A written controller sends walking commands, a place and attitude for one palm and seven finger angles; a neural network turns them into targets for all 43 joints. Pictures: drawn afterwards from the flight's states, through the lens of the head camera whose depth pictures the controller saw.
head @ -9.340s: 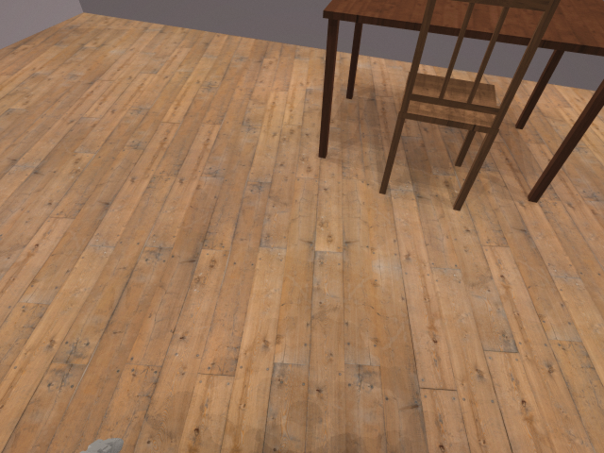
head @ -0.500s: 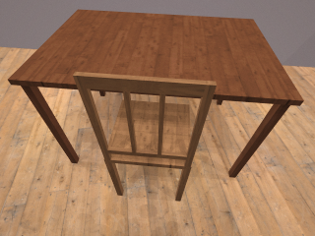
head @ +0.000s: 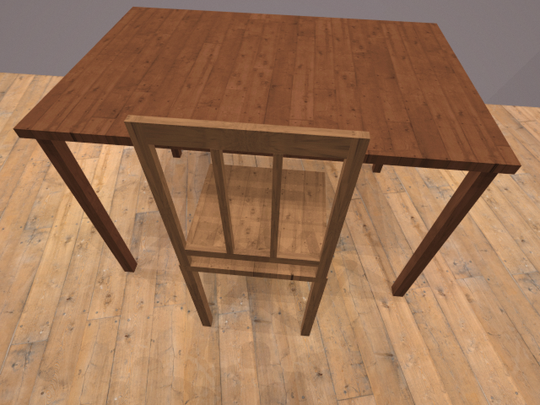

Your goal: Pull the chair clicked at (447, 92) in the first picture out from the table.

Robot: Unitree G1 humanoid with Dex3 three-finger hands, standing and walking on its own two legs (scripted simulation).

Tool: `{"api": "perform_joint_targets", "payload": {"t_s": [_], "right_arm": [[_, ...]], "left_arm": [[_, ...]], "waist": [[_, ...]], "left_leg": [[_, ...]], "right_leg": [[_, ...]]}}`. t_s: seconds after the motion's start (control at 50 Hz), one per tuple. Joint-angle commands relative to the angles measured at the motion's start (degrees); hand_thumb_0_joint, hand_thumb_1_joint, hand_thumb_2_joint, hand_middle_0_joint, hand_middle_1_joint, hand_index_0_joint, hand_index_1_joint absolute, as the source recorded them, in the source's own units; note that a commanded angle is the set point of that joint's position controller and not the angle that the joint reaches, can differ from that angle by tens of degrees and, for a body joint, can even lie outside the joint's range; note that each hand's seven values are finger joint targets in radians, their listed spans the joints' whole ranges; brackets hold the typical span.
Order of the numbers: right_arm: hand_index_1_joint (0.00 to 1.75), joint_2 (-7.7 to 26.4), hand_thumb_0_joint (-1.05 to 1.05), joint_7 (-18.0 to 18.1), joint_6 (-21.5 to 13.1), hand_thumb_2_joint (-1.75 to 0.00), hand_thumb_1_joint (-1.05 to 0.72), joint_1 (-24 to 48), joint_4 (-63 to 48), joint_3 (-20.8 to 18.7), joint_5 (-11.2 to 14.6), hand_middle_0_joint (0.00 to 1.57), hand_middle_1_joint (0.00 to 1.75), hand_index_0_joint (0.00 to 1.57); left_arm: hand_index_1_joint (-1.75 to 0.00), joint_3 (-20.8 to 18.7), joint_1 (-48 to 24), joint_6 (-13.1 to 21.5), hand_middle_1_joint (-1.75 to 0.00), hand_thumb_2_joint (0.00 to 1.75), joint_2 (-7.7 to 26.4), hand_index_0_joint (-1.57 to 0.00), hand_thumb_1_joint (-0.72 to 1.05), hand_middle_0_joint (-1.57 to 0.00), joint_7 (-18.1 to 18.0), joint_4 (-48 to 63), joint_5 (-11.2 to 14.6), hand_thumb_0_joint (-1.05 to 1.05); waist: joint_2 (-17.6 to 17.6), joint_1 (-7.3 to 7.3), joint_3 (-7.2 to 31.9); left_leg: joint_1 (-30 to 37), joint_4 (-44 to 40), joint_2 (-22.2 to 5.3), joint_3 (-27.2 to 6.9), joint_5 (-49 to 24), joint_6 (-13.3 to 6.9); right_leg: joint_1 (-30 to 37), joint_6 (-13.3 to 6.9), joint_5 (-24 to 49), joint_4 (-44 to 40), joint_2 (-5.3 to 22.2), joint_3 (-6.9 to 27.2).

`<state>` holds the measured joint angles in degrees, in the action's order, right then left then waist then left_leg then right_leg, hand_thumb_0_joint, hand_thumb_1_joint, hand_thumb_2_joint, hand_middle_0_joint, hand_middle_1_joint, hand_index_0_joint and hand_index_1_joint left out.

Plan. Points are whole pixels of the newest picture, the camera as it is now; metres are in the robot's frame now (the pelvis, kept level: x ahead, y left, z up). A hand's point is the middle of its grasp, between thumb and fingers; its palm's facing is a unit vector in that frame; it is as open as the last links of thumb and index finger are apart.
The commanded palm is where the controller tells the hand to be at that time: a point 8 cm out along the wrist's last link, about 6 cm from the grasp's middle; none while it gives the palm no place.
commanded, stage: look again from close up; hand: left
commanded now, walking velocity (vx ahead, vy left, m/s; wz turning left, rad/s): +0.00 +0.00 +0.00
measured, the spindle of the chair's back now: (224, 207) +0.49 +0.13 -0.06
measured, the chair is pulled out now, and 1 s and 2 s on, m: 0.00 0.00 0.00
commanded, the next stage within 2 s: shuffle to correct the standing spot in 0.72 s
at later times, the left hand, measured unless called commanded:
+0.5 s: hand out of the picture -0.02 +0.18 -0.18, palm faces +0.01 -0.98 -0.20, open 7.3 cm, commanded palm none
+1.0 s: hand out of the picture -0.03 +0.17 -0.19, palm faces +0.00 -0.99 -0.16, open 7.3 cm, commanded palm none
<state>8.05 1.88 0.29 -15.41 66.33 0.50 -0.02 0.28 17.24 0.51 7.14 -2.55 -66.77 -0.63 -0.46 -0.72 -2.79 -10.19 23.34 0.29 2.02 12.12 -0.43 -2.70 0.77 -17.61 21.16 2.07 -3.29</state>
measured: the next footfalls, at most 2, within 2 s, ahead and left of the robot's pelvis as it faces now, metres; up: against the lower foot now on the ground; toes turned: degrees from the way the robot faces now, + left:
none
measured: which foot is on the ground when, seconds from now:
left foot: down 0.00-1.00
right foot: down 0.00-1.00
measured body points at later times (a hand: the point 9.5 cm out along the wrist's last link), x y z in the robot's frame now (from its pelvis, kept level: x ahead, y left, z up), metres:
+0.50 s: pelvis -0.02 +0.01 -0.01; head -0.01 +0.01 +0.44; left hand -0.01 +0.23 -0.16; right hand -0.01 -0.22 -0.16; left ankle +0.00 +0.11 -0.74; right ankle -0.07 -0.12 -0.74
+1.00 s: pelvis +0.00 +0.00 -0.01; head +0.01 +0.01 +0.44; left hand -0.02 +0.22 -0.17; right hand +0.00 -0.22 -0.16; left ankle +0.00 +0.11 -0.74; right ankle -0.07 -0.12 -0.74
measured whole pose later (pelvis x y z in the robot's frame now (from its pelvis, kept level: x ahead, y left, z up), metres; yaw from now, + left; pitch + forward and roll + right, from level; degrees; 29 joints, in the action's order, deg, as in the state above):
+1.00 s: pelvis +0.00 +0.00 -0.01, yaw -2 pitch +0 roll +1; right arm 8.4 1.0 -0.5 -15.1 64.6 0.1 -0.5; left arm 0.2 19.5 0.4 8.8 -1.4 -64.0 -1.2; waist -2.3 -0.6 -0.8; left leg -13.3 28.5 0.2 3.9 15.6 -0.9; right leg -7.9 0.5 -21.6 29.2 2.4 -1.3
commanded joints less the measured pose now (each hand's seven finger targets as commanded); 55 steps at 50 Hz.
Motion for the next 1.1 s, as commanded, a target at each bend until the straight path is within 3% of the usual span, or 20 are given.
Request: {"api": "perform_joint_targets", "payload": {"t_s": [0.0, 0.02, 0.04, 0.06, 0.1, 0.14, 0.22, 0.28, 0.36, 0.52, 0.62, 0.64, 0.78, 0.84, 0.9, 0.96, 1.02, 1.06, 1.08], "right_arm": [[0.3, 4.85, 0.0, -0.48, -2.01, -0.9, -0.9, -3.08, -6.31, -1.33, -0.59, 0.2, 0.3, 0.2], [0.3, 5.03, 0.0, -0.58, -2.1, -0.9, -0.9, -4.65, -5.81, -1.17, -0.57, 0.2, 0.3, 0.2], [0.3, 5.54, 0.0, -0.59, -2.36, -0.9, -0.9, -4.9, -6.1, -1.05, -0.81, 0.2, 0.3, 0.2], [0.3, 5.91, 0.0, -0.44, -2.36, -0.9, -0.9, -5.22, -6.51, -1.08, -0.69, 0.2, 0.3, 0.2], [0.3, 6.38, 0.0, -0.23, -2.36, -0.9, -0.9, -4.78, -6.88, -1.12, -0.57, 0.2, 0.3, 0.2], [0.3, 6.24, 0.0, -0.21, -2.29, -0.9, -0.9, -3.75, -7.17, -0.99, -0.56, 0.2, 0.3, 0.2], [0.3, 6.49, 0.0, -0.55, -1.68, -0.9, -0.9, -2.31, -7.62, -1.0, -0.45, 0.2, 0.3, 0.2], [0.3, 6.72, 0.0, -0.7, -1.62, -0.9, -0.9, -2.12, -7.38, -0.99, -0.51, 0.2, 0.3, 0.2], [0.3, 6.86, 0.0, -0.75, -1.75, -0.9, -0.9, -1.87, -7.08, -1.01, -0.46, 0.2, 0.3, 0.2], [0.3, 7.04, 0.0, -0.57, -2.23, -0.9, -0.9, -2.0, -5.38, -0.9, -0.26, 0.2, 0.3, 0.2], [0.3, 6.61, 0.0, -0.4, -2.31, -0.9, -0.9, -2.0, -4.4, -0.79, -0.12, 0.2, 0.3, 0.2], [0.3, 6.11, 0.0, -0.31, -2.28, -0.9, -0.9, -1.81, -4.2, -0.76, -0.04, 0.2, 0.3, 0.2], [0.3, 6.21, 0.0, -0.23, -2.17, -0.9, -0.9, -1.59, -3.23, -0.72, -0.1, 0.2, 0.3, 0.2], [0.3, 5.99, 0.0, -0.23, -1.99, -0.9, -0.9, -2.11, -2.58, -0.84, -0.16, 0.2, 0.3, 0.2], [0.3, 7.4, 0.0, -0.34, -1.49, -0.9, -0.9, -2.46, -2.73, -1.57, -0.7, 0.2, 0.3, 0.2], [0.3, 8.83, 0.0, -0.3, -1.23, -0.9, -0.9, -2.63, -3.26, -2.45, -0.89, 0.2, 0.3, 0.2], [0.3, 8.89, 0.0, 0.03, -1.6, -0.9, -0.9, -3.42, -3.65, -2.9, -1.01, 0.2, 0.3, 0.2], [0.3, 8.32, 0.0, 0.22, -1.95, -0.9, -0.9, -2.85, -4.05, -2.83, -0.98, 0.2, 0.3, 0.2], [0.3, 7.26, 0.0, 0.28, -2.25, -0.9, -0.9, -2.13, -4.35, -2.5, -0.89, 0.2, 0.3, 0.2]], "left_arm": [[-0.3, -0.86, 3.8, 2.78, -0.3, 0.9, 7.78, -0.2, 0.9, -0.2, -1.32, 4.66, -0.33, 0.0], [-0.3, -0.68, 3.86, 2.65, -0.3, 0.9, 7.23, -0.2, 0.9, -0.2, -1.17, 4.76, -0.31, 0.0], [-0.3, -0.88, 5.68, 2.68, -0.3, 0.9, 6.69, -0.2, 0.9, -0.2, -1.09, 5.24, -0.5, 0.0], [-0.3, -0.94, 5.83, 2.36, -0.3, 0.9, 6.51, -0.2, 0.9, -0.2, -0.97, 5.39, -0.31, 0.0], [-0.3, -0.91, 5.89, 1.76, -0.3, 0.9, 5.83, -0.2, 0.9, -0.2, -0.85, 5.69, -0.23, 0.0], [-0.3, -0.8, 5.96, 1.34, -0.3, 0.9, 5.69, -0.2, 0.9, -0.2, -0.66, 5.87, -0.32, 0.0], [-0.3, -0.8, 4.7, 0.63, -0.3, 0.9, 6.25, -0.2, 0.9, -0.2, -0.2, 6.7, -0.23, 0.0], [-0.3, -0.79, 4.66, 0.6, -0.3, 0.9, 6.87, -0.2, 0.9, -0.2, 0.03, 6.93, -0.2, 0.0], [-0.3, -0.72, 4.93, 0.67, -0.3, 0.9, 7.47, -0.2, 0.9, -0.2, 0.22, 6.99, -0.2, 0.0], [-0.3, -0.65, 5.19, 0.91, -0.3, 0.9, 7.68, -0.2, 0.9, -0.2, 0.26, 6.32, 0.01, 0.0], [-0.3, -0.66, 5.8, 0.92, -0.3, 0.9, 7.47, -0.2, 0.9, -0.2, 0.17, 5.52, -0.02, 0.0], [-0.3, -0.69, 6.13, 0.98, -0.3, 0.9, 7.21, -0.2, 0.9, -0.2, 0.15, 5.38, -0.1, 0.0], [-0.3, -0.45, 6.31, 0.85, -0.3, 0.9, 6.95, -0.2, 0.9, -0.2, 0.01, 4.39, -0.08, 0.0], [-0.3, -0.52, 7.03, 0.76, -0.3, 0.9, 6.5, -0.2, 0.9, -0.2, 0.25, 3.78, -0.33, 0.0], [-0.3, -0.79, 6.54, 0.19, -0.3, 0.9, 6.09, -0.2, 0.9, -0.2, 0.79, 3.88, -0.58, 0.0], [-0.3, -0.99, 6.98, -0.06, -0.3, 0.9, 5.75, -0.2, 0.9, -0.2, 1.4, 4.32, -0.97, 0.0], [-0.3, -1.35, 7.67, 0.11, -0.3, 0.9, 5.53, -0.2, 0.9, -0.2, 1.77, 4.53, -1.06, 0.0], [-0.3, -1.61, 9.22, 0.45, -0.3, 0.9, 5.73, -0.2, 0.9, -0.2, 1.87, 4.29, -0.94, 0.0], [-0.3, -1.86, 10.36, 0.84, -0.3, 0.9, 6.08, -0.2, 0.9, -0.2, 1.67, 3.84, -0.78, 0.0]], "waist": [[1.2, 2.37, 0.82], [1.03, 2.48, 2.39], [2.53, 1.61, 4.62], [3.07, 1.95, 5.97], [2.04, 1.51, 4.26], [1.34, 0.83, 0.21], [-0.64, 0.74, -5.41], [-0.11, 0.67, -5.33], [0.19, 0.42, -3.73], [0.88, 0.27, 0.67], [0.59, 0.12, 0.78], [-1.04, -0.03, 0.0], [0.37, 0.15, -0.84], [-1.21, 0.34, -1.01], [2.14, 0.85, -3.27], [5.4, 0.73, -4.88], [5.67, 0.44, -3.32], [3.36, -0.08, -1.5], [0.33, -0.8, 0.13]], "left_leg": [[-2.15, 5.53, -4.28, -3.25, -5.28, -1.32], [-2.36, 5.06, -5.06, -3.99, -8.92, -1.37], [-0.97, 6.6, -5.53, -3.74, -14.32, -1.74], [0.21, 6.85, -5.84, -4.14, -17.06, -1.9], [-0.46, 6.13, -6.25, -4.7, -17.63, -2.23], [-2.79, 4.9, -6.07, -4.81, -14.38, -2.46], [-6.3, 0.72, -5.04, -5.3, -1.13, -2.19], [-5.91, -0.68, -4.63, -5.28, 1.45, -2.09], [-4.74, -1.44, -4.54, -4.84, 1.43, -1.99], [-0.9, -0.39, -5.21, -4.03, -6.32, -2.05], [-0.44, -0.02, -5.34, -3.82, -9.11, -2.1], [-0.6, -0.03, -5.44, -3.59, -9.04, -2.18], [0.14, -0.39, -5.41, -3.54, -9.88, -1.96], [0.39, -1.04, -5.82, -3.52, -3.09, -2.35], [-1.47, -4.17, -7.36, -6.39, 9.41, -3.14], [-3.6, -7.2, -9.84, -9.9, 16.81, -4.74], [-3.08, -4.74, -11.03, -10.4, 10.45, -5.88], [-3.98, -0.1, -9.88, -7.75, 3.84, -5.44], [-5.12, 4.93, -7.8, -4.2, -3.02, -4.41]], "right_leg": [[-5.27, -2.86, 30.43, 2.41, 7.33, 5.63], [-5.45, -3.21, 21.64, 3.25, 5.29, 4.4], [-4.93, -3.52, 21.66, 3.78, 4.65, 3.93], [-4.65, -3.61, 19.37, 4.75, 4.03, 3.55], [-6.05, -3.22, 13.86, 5.0, 3.13, 3.1], [-7.8, -3.16, 10.33, 4.09, 2.75, 3.4], [-11.58, -2.86, 0.51, 2.26, 2.4, 4.1], [-12.14, -2.78, -1.04, 1.67, 2.58, 4.47], [-11.61, -2.52, -0.25, 1.09, 2.93, 4.89], [-9.38, -2.02, 6.95, 1.78, 3.42, 4.77], [-8.59, -1.8, 9.41, 1.74, 3.59, 4.51], [-8.62, -1.83, 9.97, 1.31, 3.56, 4.54], [-9.09, -1.63, 10.55, 1.15, 3.75, 4.54], [-9.51, -1.74, 3.72, 0.65, 2.93, 3.7], [-12.91, -2.13, -5.13, 3.21, 1.44, 1.73], [-14.85, -2.28, -6.54, 6.73, 0.15, -0.32], [-14.79, -2.76, -3.76, 7.86, 0.09, -0.22], [-11.89, -3.31, -0.55, 5.9, 0.86, 1.41], [-8.14, -3.77, 5.35, 4.07, 2.41, 3.76]]}}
